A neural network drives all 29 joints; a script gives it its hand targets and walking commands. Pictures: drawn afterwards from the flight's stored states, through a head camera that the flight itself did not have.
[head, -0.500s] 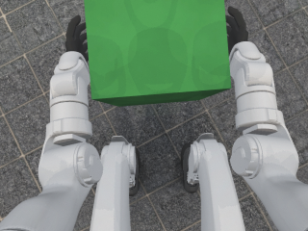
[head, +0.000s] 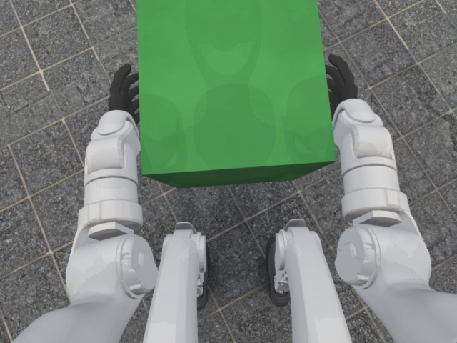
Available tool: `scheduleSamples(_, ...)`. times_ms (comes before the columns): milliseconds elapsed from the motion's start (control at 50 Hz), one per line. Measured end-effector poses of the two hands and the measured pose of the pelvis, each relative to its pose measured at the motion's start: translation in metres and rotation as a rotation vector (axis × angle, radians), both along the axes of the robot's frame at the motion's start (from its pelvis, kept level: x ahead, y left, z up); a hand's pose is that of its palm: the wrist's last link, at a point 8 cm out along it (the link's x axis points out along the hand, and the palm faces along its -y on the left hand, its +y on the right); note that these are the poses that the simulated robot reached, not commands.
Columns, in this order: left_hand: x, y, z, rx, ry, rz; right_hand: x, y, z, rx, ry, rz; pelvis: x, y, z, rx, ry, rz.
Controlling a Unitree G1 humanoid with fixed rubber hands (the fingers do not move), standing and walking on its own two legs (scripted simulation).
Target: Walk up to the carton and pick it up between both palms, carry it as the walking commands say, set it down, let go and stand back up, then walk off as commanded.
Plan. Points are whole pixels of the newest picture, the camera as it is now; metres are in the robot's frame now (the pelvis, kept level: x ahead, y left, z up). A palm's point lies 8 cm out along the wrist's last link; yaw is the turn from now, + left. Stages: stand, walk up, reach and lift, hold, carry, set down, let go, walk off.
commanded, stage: reach and lift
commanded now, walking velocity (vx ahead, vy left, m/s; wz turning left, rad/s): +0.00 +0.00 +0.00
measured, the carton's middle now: (231, 108) +0.50 +0.01 -0.12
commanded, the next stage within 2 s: none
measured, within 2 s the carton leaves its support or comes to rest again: neither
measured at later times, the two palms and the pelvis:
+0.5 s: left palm (103, 108) +0.45 +0.19 +0.02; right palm (365, 95) +0.46 -0.17 +0.02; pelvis +0.02 +0.00 +0.07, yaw +0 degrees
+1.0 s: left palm (71, 101) +0.43 +0.18 +0.09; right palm (401, 84) +0.44 -0.17 +0.09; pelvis +0.04 +0.00 +0.14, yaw +0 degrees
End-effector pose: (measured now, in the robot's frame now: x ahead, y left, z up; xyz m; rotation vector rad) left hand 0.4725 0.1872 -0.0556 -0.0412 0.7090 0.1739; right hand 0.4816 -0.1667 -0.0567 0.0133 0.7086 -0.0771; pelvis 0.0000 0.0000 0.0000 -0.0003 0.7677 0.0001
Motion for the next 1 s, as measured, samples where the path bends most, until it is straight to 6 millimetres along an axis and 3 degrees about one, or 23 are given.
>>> scheduleSamples(1000, -0.044, -0.002, 0.149, 0.003, 0.012, -0.002, -0.042, -0.003, 0.147, 0.01, 0.013, 0.009, 0.039, -0.003, 0.136, 0.006, -0.2, -0.003)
